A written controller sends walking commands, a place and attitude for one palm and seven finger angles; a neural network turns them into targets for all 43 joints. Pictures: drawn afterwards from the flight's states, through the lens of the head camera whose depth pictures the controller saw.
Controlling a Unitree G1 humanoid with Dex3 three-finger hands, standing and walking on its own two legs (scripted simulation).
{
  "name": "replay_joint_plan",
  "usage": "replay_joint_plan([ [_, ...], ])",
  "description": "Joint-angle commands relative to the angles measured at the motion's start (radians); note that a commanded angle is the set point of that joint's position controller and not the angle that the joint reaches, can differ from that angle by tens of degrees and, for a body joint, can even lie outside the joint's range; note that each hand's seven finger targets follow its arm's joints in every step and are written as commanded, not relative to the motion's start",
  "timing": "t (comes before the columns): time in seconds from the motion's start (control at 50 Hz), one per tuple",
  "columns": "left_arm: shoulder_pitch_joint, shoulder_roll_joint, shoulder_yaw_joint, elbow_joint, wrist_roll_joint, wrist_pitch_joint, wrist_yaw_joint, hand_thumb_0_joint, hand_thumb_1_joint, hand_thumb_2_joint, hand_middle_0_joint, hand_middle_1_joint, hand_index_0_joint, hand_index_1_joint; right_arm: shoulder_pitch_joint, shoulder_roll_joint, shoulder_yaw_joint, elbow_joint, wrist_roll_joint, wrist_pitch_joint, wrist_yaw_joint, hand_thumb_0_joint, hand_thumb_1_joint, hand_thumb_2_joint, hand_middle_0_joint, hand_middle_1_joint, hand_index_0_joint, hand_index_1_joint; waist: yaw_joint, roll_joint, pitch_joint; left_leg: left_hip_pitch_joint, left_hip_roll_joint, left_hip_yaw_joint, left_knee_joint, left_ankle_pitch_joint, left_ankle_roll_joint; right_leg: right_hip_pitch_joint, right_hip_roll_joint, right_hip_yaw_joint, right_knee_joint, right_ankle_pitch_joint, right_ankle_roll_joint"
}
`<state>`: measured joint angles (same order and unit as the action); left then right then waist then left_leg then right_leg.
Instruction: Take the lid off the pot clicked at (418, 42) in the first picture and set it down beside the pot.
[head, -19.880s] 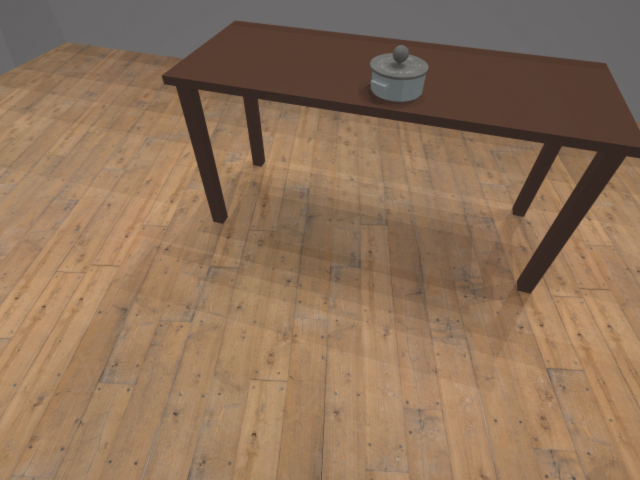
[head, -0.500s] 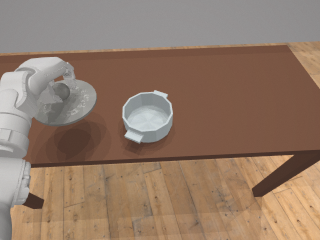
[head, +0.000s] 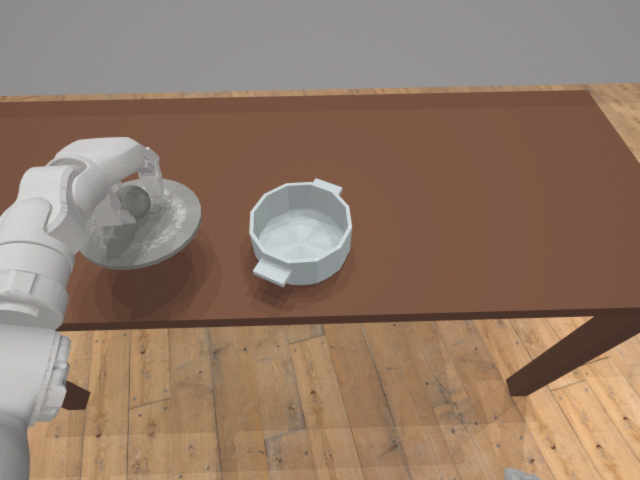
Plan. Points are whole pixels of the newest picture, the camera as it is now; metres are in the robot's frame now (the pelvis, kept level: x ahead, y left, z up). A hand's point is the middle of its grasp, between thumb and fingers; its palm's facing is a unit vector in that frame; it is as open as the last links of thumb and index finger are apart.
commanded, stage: lower the lid onto the table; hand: left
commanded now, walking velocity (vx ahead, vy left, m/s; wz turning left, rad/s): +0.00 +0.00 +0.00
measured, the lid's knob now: (132, 202) +0.46 +0.27 +0.06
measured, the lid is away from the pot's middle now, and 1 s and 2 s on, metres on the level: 0.23 0.24 0.24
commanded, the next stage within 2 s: open the fingers wide in 1.42 s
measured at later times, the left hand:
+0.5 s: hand (128, 211) +0.44 +0.27 +0.06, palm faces -0.41 -0.05 -0.91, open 7.5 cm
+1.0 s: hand (132, 230) +0.43 +0.27 +0.03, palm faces -0.45 -0.06 -0.89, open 7.5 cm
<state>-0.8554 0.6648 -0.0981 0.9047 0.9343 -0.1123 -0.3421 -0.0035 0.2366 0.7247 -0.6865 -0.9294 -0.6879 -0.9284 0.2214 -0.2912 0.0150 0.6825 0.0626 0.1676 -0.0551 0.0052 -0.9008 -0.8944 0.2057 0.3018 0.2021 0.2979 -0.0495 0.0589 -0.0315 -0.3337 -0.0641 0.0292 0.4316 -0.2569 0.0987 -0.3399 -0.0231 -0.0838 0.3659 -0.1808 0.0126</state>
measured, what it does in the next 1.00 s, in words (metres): stands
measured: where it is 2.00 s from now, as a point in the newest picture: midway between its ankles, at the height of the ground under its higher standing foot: outside the picture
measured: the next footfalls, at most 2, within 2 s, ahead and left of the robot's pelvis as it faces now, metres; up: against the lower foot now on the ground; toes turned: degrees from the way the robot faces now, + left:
none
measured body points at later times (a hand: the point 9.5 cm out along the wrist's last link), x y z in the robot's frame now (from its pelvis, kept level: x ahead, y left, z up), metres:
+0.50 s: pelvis +0.00 +0.00 +0.00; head +0.07 +0.00 +0.44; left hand +0.46 +0.27 +0.11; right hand +0.04 -0.28 -0.13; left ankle -0.03 +0.05 -0.74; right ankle -0.01 -0.14 -0.74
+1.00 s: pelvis -0.01 +0.00 -0.01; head +0.07 +0.00 +0.44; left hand +0.45 +0.27 +0.08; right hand +0.03 -0.29 -0.14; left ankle -0.03 +0.05 -0.74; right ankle -0.01 -0.14 -0.74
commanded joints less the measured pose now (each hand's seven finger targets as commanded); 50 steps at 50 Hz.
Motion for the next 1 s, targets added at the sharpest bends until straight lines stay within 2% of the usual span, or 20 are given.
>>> replay_joint_plan([
  [0.0,-0.592,0.425,0.193,-0.24,-0.011,-0.014,0.088,0.0,0.67,0.936,-0.873,-1.034,-0.872,-1.036,0.058,-0.16,-0.05,-0.079,-0.003,-0.031,-0.018,0.0,-0.9,-0.9,0.2,0.3,0.2,0.3,-0.02,0.059,-0.484,0.302,0.075,-0.104,0.025,0.597,-0.033,0.119,0.022,0.045,0.025,0.311,-0.067],
  [0.02,-0.58,0.375,0.154,-0.201,-0.005,-0.011,0.091,0.0,0.67,0.936,-0.873,-1.034,-0.872,-1.036,0.057,-0.152,-0.047,-0.075,-0.004,-0.031,-0.018,0.0,-0.9,-0.9,0.2,0.3,0.2,0.3,-0.027,0.071,-0.476,0.303,0.073,-0.105,0.026,0.604,-0.037,0.105,0.027,0.045,0.027,0.306,-0.065],
  [0.18,-0.507,0.344,0.148,-0.151,-0.001,-0.012,0.108,0.0,0.67,0.936,-0.873,-1.034,-0.872,-1.036,0.073,-0.158,-0.056,-0.069,-0.005,-0.021,-0.011,0.0,-0.9,-0.9,0.2,0.3,0.2,0.3,-0.024,0.056,-0.463,0.281,0.08,-0.103,0.045,0.624,-0.038,0.08,0.029,0.041,0.037,0.307,-0.065],
  [0.22,-0.511,0.318,0.126,-0.135,-0.002,-0.013,0.105,0.0,0.67,0.936,-0.873,-1.034,-0.872,-1.036,0.08,-0.16,-0.061,-0.062,-0.004,-0.018,-0.009,0.0,-0.9,-0.9,0.2,0.3,0.2,0.3,-0.035,0.042,-0.446,0.286,0.084,-0.108,0.049,0.634,-0.041,0.052,0.032,0.04,0.037,0.293,-0.062],
  [0.28,-0.541,0.347,0.137,-0.145,0.004,-0.018,0.112,0.0,0.67,0.936,-0.873,-1.034,-0.872,-1.036,0.086,-0.164,-0.06,-0.059,-0.002,-0.015,-0.014,0.0,-0.9,-0.9,0.2,0.3,0.2,0.3,-0.035,0.05,-0.458,0.28,0.083,-0.107,0.042,0.584,-0.038,0.049,0.033,0.039,0.038,0.27,-0.064],
  [0.32,-0.574,0.404,0.181,-0.219,0.011,-0.037,0.122,0.0,0.67,0.936,-0.873,-1.034,-0.872,-1.036,0.093,-0.162,-0.064,-0.064,-0.007,-0.018,-0.018,0.0,-0.9,-0.9,0.2,0.3,0.2,0.3,-0.031,0.089,-0.527,0.326,0.083,-0.114,0.049,0.65,-0.044,0.069,0.034,0.044,0.044,0.295,-0.064],
  [0.38,-0.54,0.368,0.167,-0.192,0.013,-0.041,0.139,0.0,0.67,0.936,-0.873,-1.034,-0.872,-1.036,0.102,-0.157,-0.065,-0.054,-0.008,-0.02,-0.018,0.0,-0.9,-0.9,0.2,0.3,0.2,0.3,-0.034,0.113,-0.499,0.348,0.094,-0.124,0.061,0.709,-0.057,0.021,0.038,0.037,0.042,0.274,-0.064],
  [0.44,-0.496,0.377,0.178,-0.097,0.014,-0.03,0.157,0.0,0.67,0.936,-0.873,-1.034,-0.872,-1.036,0.11,-0.163,-0.062,-0.043,-0.007,-0.017,-0.016,0.0,-0.9,-0.9,0.2,0.3,0.2,0.3,-0.033,0.062,-0.446,0.271,0.086,-0.107,0.054,0.601,-0.047,0.022,0.039,0.039,0.044,0.253,-0.066],
  [0.46,-0.487,0.348,0.152,-0.08,0.01,-0.024,0.158,0.0,0.67,0.936,-0.873,-1.034,-0.872,-1.036,0.109,-0.165,-0.061,-0.04,-0.006,-0.017,-0.016,0.0,-0.9,-0.9,0.2,0.3,0.2,0.3,-0.036,0.049,-0.424,0.247,0.086,-0.099,0.05,0.566,-0.044,0.017,0.037,0.039,0.045,0.253,-0.066],
  [0.48,-0.501,0.34,0.142,-0.091,0.01,-0.022,0.159,0.0,0.67,0.936,-0.873,-1.034,-0.872,-1.036,0.109,-0.165,-0.062,-0.04,-0.004,-0.017,-0.014,0.0,-0.9,-0.9,0.2,0.3,0.2,0.3,-0.037,0.05,-0.423,0.235,0.085,-0.099,0.047,0.535,-0.043,0.016,0.036,0.038,0.045,0.243,-0.067],
  [0.54,-0.546,0.33,0.13,-0.15,0.028,-0.027,0.166,0.0,0.67,0.936,-0.873,-1.034,-0.872,-1.036,0.112,-0.162,-0.068,-0.043,-0.007,-0.019,-0.012,0.0,-0.9,-0.9,0.2,0.3,0.2,0.3,-0.038,0.107,-0.486,0.294,0.088,-0.113,0.062,0.617,-0.056,-0.001,0.039,0.037,0.057,0.252,-0.07],
  [0.58,-0.519,0.339,0.145,-0.138,0.03,-0.029,0.17,0.0,0.67,0.936,-0.873,-1.034,-0.872,-1.036,0.117,-0.162,-0.069,-0.043,-0.008,-0.017,-0.012,0.0,-0.9,-0.9,0.2,0.3,0.2,0.3,-0.038,0.107,-0.498,0.312,0.091,-0.116,0.076,0.662,-0.06,-0.01,0.042,0.038,0.062,0.259,-0.068],
  [0.6,-0.507,0.373,0.178,-0.137,0.025,-0.036,0.171,0.0,0.67,0.936,-0.873,-1.034,-0.872,-1.036,0.124,-0.165,-0.07,-0.044,-0.011,-0.02,-0.012,0.0,-0.9,-0.9,0.2,0.3,0.2,0.3,-0.033,0.092,-0.501,0.308,0.092,-0.116,0.08,0.685,-0.058,0.002,0.04,0.039,0.063,0.274,-0.068],
  [0.64,-0.494,0.393,0.186,-0.096,0.02,-0.031,0.174,0.0,0.67,0.936,-0.873,-1.034,-0.872,-1.036,0.121,-0.168,-0.064,-0.042,-0.008,-0.011,-0.016,0.0,-0.9,-0.9,0.2,0.3,0.2,0.3,-0.036,0.044,-0.488,0.252,0.085,-0.1,0.069,0.587,-0.044,0.03,0.039,0.043,0.062,0.27,-0.064],
  [0.7,-0.513,0.306,0.118,-0.101,0.021,-0.033,0.175,0.0,0.67,0.936,-0.873,-1.034,-0.872,-1.036,0.121,-0.163,-0.07,-0.038,-0.005,-0.016,-0.019,0.0,-0.9,-0.9,0.2,0.3,0.2,0.3,-0.051,0.063,-0.46,0.263,0.09,-0.1,0.073,0.582,-0.045,-0.024,0.039,0.039,0.06,0.25,-0.065],
  [0.72,-0.523,0.31,0.118,-0.093,0.023,-0.031,0.177,0.0,0.67,0.936,-0.873,-1.034,-0.872,-1.036,0.13,-0.167,-0.07,-0.029,-0.005,-0.016,-0.018,0.0,-0.9,-0.9,0.2,0.3,0.2,0.3,-0.053,0.064,-0.449,0.263,0.094,-0.105,0.075,0.583,-0.049,-0.038,0.043,0.036,0.063,0.236,-0.065],
  [0.78,-0.494,0.426,0.208,-0.093,0.032,-0.042,0.189,0.0,0.67,0.936,-0.873,-1.034,-0.872,-1.036,0.132,-0.17,-0.064,-0.034,-0.007,-0.015,-0.025,0.0,-0.9,-0.9,0.2,0.3,0.2,0.3,-0.033,0.065,-0.479,0.231,0.082,-0.091,0.077,0.556,-0.041,0.012,0.041,0.043,0.072,0.259,-0.069],
  [0.86,-0.51,0.339,0.14,-0.106,0.032,-0.048,0.192,0.0,0.67,0.936,-0.873,-1.034,-0.872,-1.036,0.136,-0.164,-0.068,-0.029,-0.008,-0.017,-0.025,0.0,-0.9,-0.9,0.2,0.3,0.2,0.3,-0.048,0.096,-0.488,0.262,0.09,-0.097,0.09,0.596,-0.049,-0.031,0.042,0.039,0.077,0.248,-0.066],
  [0.94,-0.484,0.345,0.136,-0.026,0.031,-0.043,0.195,0.0,0.67,0.936,-0.873,-1.034,-0.872,-1.036,0.143,-0.173,-0.063,-0.021,-0.002,-0.013,-0.029,0.0,-0.9,-0.9,0.2,0.3,0.2,0.3,-0.058,0.049,-0.426,0.187,0.083,-0.08,0.096,0.491,-0.036,-0.053,0.044,0.04,0.084,0.22,-0.066],
  [0.98,-0.521,0.343,0.134,-0.081,0.03,-0.049,0.195,0.0,0.67,0.936,-0.873,-1.034,-0.872,-1.036,0.149,-0.173,-0.069,-0.02,-0.003,-0.017,-0.031,0.0,-0.9,-0.9,0.2,0.3,0.2,0.3,-0.057,0.078,-0.466,0.211,0.083,-0.08,0.096,0.486,-0.033,-0.052,0.042,0.041,0.086,0.219,-0.068],
])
